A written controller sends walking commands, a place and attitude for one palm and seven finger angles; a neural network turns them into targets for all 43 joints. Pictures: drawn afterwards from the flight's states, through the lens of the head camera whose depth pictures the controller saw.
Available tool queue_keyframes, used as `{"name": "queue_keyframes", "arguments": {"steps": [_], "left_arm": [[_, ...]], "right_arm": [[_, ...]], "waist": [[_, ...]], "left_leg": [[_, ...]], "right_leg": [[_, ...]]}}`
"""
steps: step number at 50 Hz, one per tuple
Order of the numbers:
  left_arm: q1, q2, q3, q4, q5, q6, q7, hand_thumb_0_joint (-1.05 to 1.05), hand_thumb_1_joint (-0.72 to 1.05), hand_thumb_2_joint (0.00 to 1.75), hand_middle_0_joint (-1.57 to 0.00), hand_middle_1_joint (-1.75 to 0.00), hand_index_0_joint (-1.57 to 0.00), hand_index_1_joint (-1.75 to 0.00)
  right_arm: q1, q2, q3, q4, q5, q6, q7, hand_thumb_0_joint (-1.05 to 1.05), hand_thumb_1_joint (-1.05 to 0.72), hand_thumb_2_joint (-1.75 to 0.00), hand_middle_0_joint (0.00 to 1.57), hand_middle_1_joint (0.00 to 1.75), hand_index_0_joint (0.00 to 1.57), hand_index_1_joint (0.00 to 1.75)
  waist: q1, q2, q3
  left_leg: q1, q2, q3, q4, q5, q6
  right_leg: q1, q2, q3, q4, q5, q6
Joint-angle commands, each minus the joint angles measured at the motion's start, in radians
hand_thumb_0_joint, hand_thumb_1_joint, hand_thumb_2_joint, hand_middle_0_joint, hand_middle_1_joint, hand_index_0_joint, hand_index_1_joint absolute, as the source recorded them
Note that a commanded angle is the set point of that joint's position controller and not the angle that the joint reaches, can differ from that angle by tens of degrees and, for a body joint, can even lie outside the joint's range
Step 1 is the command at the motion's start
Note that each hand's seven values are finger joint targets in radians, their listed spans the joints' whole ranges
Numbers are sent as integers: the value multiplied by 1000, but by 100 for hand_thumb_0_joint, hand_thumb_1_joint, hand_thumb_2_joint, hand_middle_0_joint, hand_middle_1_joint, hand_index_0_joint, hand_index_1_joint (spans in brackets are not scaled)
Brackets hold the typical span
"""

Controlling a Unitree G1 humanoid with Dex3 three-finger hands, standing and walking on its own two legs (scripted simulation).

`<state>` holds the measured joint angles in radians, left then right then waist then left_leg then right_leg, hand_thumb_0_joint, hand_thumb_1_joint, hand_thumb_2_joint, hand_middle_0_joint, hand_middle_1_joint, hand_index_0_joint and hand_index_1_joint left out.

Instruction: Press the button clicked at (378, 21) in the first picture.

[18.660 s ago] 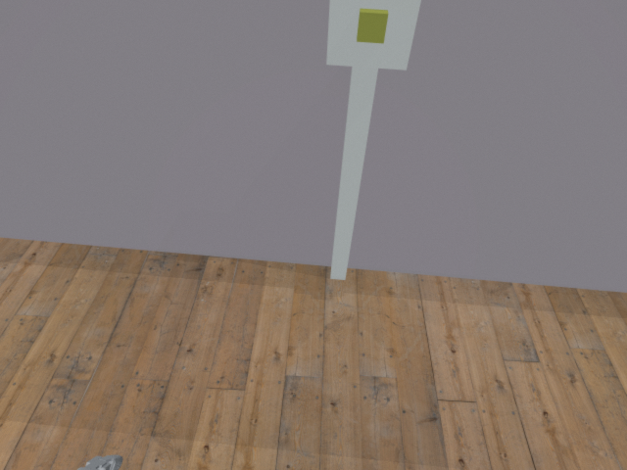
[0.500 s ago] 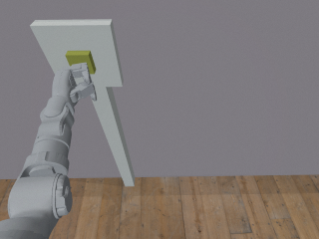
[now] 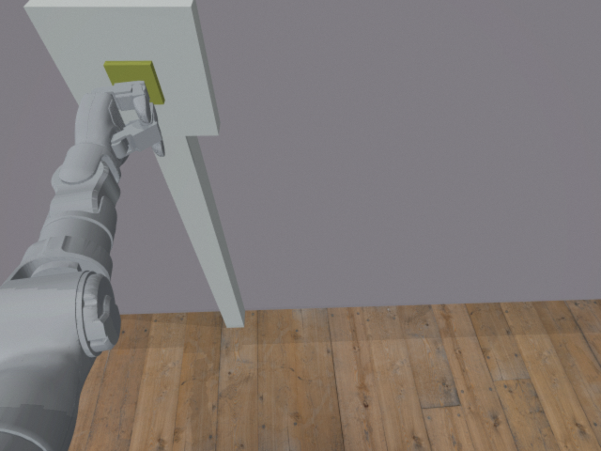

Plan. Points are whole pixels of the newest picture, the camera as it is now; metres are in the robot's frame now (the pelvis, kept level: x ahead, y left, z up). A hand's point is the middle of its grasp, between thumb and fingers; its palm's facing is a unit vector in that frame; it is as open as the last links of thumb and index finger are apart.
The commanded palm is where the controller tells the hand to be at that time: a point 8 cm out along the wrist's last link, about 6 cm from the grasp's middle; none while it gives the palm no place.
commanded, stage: hold the button down briefly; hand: left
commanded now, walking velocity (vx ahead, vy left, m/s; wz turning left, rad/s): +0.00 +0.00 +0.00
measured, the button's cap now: (137, 79) +0.55 +0.19 +0.20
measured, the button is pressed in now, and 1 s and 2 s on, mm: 11 0 0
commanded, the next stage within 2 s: pull the fist back off the button in 0.18 s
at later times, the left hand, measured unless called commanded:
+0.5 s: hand (152, 128) +0.49 +0.17 +0.16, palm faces -0.01 -1.00 -0.01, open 3.0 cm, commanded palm +0.47 +0.22 +0.17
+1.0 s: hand (142, 153) +0.44 +0.17 +0.16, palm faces +0.00 -1.00 +0.01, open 3.1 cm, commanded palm +0.40 +0.22 +0.17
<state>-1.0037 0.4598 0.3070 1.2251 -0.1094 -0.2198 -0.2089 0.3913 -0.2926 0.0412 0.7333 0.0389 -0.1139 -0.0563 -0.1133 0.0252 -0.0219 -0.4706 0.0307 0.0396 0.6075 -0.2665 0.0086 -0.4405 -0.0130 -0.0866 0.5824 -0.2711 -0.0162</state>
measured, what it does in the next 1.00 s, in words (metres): stands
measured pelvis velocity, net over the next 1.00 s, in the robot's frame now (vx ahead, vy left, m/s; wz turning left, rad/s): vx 0.02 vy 0.00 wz -0.03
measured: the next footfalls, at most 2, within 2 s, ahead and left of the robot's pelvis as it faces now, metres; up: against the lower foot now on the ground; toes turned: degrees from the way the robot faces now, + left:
none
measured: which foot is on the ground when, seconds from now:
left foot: down 0.00-1.00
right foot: down 0.00-1.00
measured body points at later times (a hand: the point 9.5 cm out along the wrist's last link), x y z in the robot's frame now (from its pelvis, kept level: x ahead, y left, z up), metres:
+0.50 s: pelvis -0.01 +0.00 +0.00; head +0.05 +0.00 +0.44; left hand +0.48 +0.22 +0.17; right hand +0.00 -0.27 -0.12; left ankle +0.02 +0.11 -0.73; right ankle +0.01 -0.11 -0.73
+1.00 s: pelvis +0.02 +0.00 +0.01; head +0.04 -0.01 +0.46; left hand +0.44 +0.23 +0.16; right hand +0.13 -0.25 -0.10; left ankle +0.02 +0.11 -0.73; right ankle +0.01 -0.11 -0.73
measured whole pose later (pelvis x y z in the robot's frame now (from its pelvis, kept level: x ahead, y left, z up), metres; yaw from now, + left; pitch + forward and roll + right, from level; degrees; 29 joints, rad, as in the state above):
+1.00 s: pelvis +0.02 +0.00 +0.01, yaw -2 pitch +4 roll +0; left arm -0.58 0.32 0.30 0.65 -0.19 -0.05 -0.21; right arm 0.32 -0.27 0.03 0.63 0.06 -0.09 -0.04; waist -0.03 0.04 -0.05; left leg -0.32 0.03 0.08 0.55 -0.29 0.01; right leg -0.32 -0.01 -0.05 0.54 -0.29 -0.01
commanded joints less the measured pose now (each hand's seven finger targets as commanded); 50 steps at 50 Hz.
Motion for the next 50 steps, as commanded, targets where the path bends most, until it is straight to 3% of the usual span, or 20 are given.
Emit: {"name": "queue_keyframes", "arguments": {"steps": [1, 3, 11, 17, 18, 22, 23, 25, 26, 28, 29, 31, 32, 34, 35, 37, 41, 43, 47, 50], "left_arm": [[-657, 234, 10, -219, -17, -59, 36, 0, 90, 90, -130, -150, -130, -150], [-668, 235, 18, -224, -16, -63, 38, 0, 90, 90, -130, -150, -130, -150], [-670, 242, 11, -194, -19, -62, 39, 0, 90, 90, -130, -150, -130, -150], [-680, 274, 36, -204, -14, -65, 33, 0, 90, 90, -130, -150, -130, -150], [-670, 263, 37, -204, -16, -63, 32, 0, 90, 90, -130, -150, -130, -150], [-617, 284, 66, -211, -14, -61, 26, 0, 90, 90, -130, -150, -130, -150], [-593, 272, 63, -218, -14, -60, 23, 0, 90, 90, -130, -150, -130, -150], [-560, 289, 81, -242, -13, -61, 22, 0, 90, 90, -130, -150, -130, -150], [-547, 267, 69, -261, -18, -62, 19, 0, 90, 90, -130, -150, -130, -150], [-481, 288, 101, -287, -25, -59, 14, 0, 90, 90, -130, -150, -130, -150], [-464, 270, 86, -309, -28, -56, 9, 0, 90, 90, -130, -150, -130, -150], [-425, 239, 75, -335, -36, -45, 6, 0, 90, 90, -130, -150, -130, -150], [-413, 253, 87, -337, -37, -39, 10, 0, 90, 90, -130, -150, -130, -150], [-392, 206, 55, -414, -42, -33, 10, 0, 90, 90, -130, -150, -130, -150], [-365, 197, 55, -437, -46, -27, 12, 0, 90, 90, -130, -150, -130, -150], [-286, 209, 72, -453, -52, -10, 12, 0, 90, 90, -130, -150, -130, -150], [-188, 166, 55, -606, -66, 21, 5, 0, 90, 90, -130, -150, -130, -150], [-112, 111, 27, -678, -80, 47, 1, 0, 90, 90, -130, -150, -130, -150], [6, 98, 42, -818, -103, 113, 8, 0, 90, 90, -130, -150, -130, -150], [89, 80, 35, -942, -102, 158, 12, 0, 90, 90, -130, -150, -130, -150]], "right_arm": [[93, -160, -54, -66, 5, -40, -17, 0, -90, -90, 20, 30, 20, 30], [101, -158, -57, -67, 1, -45, -15, 0, -90, -90, 20, 30, 20, 30], [113, -167, -51, -63, 0, -63, -16, 0, -90, -90, 20, 30, 20, 30], [124, -170, -52, -71, -4, -68, -16, 0, -90, -90, 20, 30, 20, 30], [118, -165, -53, -75, -4, -69, -13, 0, -90, -90, 20, 30, 20, 30], [117, -164, -55, -91, -8, -62, -8, 0, -90, -90, 20, 30, 20, 30], [110, -160, -55, -100, -7, -61, -5, 0, -90, -90, 20, 30, 20, 30], [103, -159, -57, -110, -7, -55, -4, 0, -90, -90, 20, 30, 20, 30], [94, -155, -58, -116, -5, -55, -3, 0, -90, -90, 20, 30, 20, 30], [82, -155, -60, -133, -4, -49, -3, 0, -90, -90, 20, 30, 20, 30], [71, -150, -57, -141, -1, -46, -4, 0, -90, -90, 20, 30, 20, 30], [54, -145, -59, -152, 2, -43, -4, 0, -90, -90, 20, 30, 20, 30], [49, -148, -58, -153, 3, -39, -6, 0, -90, -90, 20, 30, 20, 30], [30, -140, -60, -171, 6, -40, -4, 0, -90, -90, 20, 30, 20, 30], [25, -138, -61, -173, 7, -42, -4, 0, -90, -90, 20, 30, 20, 30], [14, -142, -60, -182, 9, -37, -5, 0, -90, -90, 20, 30, 20, 30], [-26, -129, -63, -208, 15, -36, -2, 0, -90, -90, 20, 30, 20, 30], [-54, -119, -60, -224, 18, -33, 2, 0, -90, -90, 20, 30, 20, 30], [-97, -116, -59, -242, 18, -23, 0, 0, -90, -90, 20, 30, 20, 30], [-145, -103, -57, -260, 23, -17, -1, 0, -90, -90, 20, 30, 20, 30]], "waist": [[-79, 32, -296], [-79, 39, -336], [-89, 16, -281], [-82, 19, -329], [-76, 39, -337], [-57, -4, -345], [-45, 33, -344], [-34, 23, -345], [-32, 31, -342], [-7, 6, -369], [-3, 35, -355], [5, 28, -330], [5, -2, -313], [17, 47, -341], [23, 38, -351], [38, -12, -347], [65, 35, -372], [76, 36, -365], [98, -33, -346], [116, 12, -338]], "left_leg": [[161, -15, -63, -82, -34, 29], [180, -15, -64, -75, -18, 28], [130, -10, -68, -85, -103, 28], [137, -12, -74, -76, -79, 28], [149, -14, -68, -71, -63, 28], [142, -14, -69, -65, -21, 30], [145, -17, -61, -66, -17, 28], [150, -17, -61, -66, -9, 28], [157, -17, -57, -66, -8, 28], [162, -17, -49, -64, 26, 32], [165, -18, -47, -70, 26, 29], [174, -17, -45, -76, 17, 29], [168, -16, -45, -76, 23, 33], [207, -17, -43, -85, 43, 29], [225, -16, -45, -83, 63, 29], [218, -14, -41, -83, 101, 33], [276, -15, -34, -89, 181, 28], [303, -13, -30, -87, 247, 29], [301, -18, -23, -95, 291, 34], [326, -19, -17, -104, 325, 29]], "right_leg": [[7, 28, 83, -111, 30, 12], [13, 30, 83, -106, 40, 12], [-21, 31, 84, -114, -36, 15], [-5, 33, 80, -98, -18, 11], [-3, 33, 83, -99, -3, 11], [29, 35, 77, -89, 34, 8], [28, 34, 78, -88, 39, 6], [38, 35, 75, -86, 49, 5], [38, 35, 75, -87, 51, 6], [80, 36, 78, -82, 92, 3], [80, 35, 74, -81, 94, 1], [73, 37, 69, -87, 83, 1], [80, 38, 69, -90, 88, 0], [88, 36, 65, -86, 107, -2], [95, 37, 63, -85, 125, -4], [131, 40, 62, -82, 165, -6], [168, 36, 58, -77, 246, -11], [187, 35, 54, -72, 309, -13], [245, 31, 53, -79, 375, -8], [266, 23, 51, -79, 409, -9]]}}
